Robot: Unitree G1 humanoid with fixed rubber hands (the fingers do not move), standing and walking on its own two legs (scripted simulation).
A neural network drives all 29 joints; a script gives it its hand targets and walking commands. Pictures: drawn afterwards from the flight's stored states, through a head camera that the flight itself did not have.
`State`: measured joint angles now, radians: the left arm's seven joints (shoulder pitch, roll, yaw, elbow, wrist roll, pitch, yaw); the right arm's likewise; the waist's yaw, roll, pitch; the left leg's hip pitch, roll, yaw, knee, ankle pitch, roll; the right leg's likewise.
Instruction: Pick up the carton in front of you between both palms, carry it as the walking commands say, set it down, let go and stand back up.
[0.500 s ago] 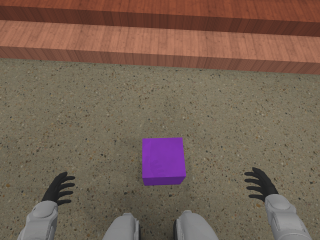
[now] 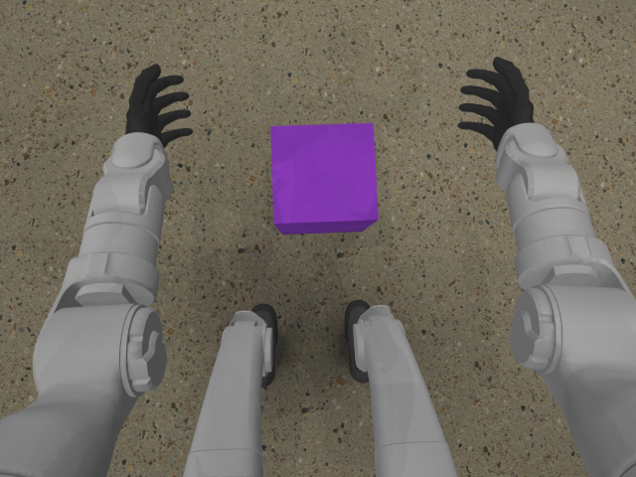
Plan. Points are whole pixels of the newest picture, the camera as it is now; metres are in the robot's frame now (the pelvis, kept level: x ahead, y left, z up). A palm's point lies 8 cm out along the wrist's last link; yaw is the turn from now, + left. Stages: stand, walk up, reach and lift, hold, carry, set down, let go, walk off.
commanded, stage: reach and lift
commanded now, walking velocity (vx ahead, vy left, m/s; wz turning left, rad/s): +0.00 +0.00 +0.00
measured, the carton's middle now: (322, 185) +0.51 -0.03 -0.53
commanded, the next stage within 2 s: none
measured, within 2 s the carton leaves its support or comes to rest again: leaves its support in 1.88 s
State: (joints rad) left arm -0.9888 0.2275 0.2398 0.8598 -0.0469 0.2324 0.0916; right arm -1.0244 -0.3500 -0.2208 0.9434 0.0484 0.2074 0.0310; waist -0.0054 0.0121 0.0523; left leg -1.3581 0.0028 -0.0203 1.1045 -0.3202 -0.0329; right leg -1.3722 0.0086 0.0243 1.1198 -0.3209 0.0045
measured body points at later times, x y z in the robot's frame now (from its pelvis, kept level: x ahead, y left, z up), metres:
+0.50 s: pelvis +0.02 +0.00 -0.09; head +0.36 -0.01 +0.21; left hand +0.53 +0.17 -0.26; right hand +0.53 -0.22 -0.25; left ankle +0.09 +0.14 -0.62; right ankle +0.09 -0.12 -0.62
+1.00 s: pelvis -0.03 +0.00 -0.27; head +0.34 -0.01 -0.02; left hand +0.52 +0.16 -0.45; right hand +0.52 -0.21 -0.45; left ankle +0.09 +0.14 -0.62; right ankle +0.09 -0.12 -0.62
